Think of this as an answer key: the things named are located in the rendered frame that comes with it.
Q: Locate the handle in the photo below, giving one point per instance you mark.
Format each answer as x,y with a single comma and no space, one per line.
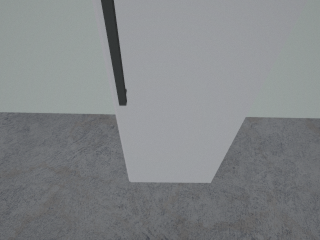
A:
109,14

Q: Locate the fridge door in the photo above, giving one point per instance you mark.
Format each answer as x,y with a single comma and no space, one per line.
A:
192,70

